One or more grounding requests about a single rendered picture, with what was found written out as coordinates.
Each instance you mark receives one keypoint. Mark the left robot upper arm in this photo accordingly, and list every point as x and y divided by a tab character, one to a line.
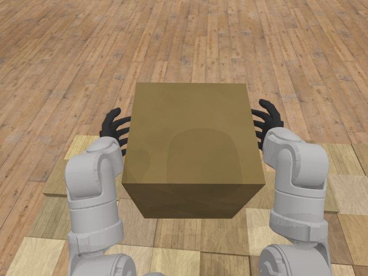
106	265

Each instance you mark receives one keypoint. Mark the carton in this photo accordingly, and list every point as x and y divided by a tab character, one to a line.
192	151

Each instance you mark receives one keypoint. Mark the robot left hand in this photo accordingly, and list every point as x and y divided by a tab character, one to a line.
109	127

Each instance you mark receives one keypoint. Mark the right robot forearm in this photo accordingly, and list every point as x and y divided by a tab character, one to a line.
301	171

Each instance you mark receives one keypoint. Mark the right robot upper arm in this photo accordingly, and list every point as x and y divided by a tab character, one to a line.
292	260

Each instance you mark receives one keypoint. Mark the left robot forearm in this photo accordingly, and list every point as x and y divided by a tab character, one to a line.
91	195

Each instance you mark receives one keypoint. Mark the robot right hand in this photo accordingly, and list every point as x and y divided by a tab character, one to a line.
272	120

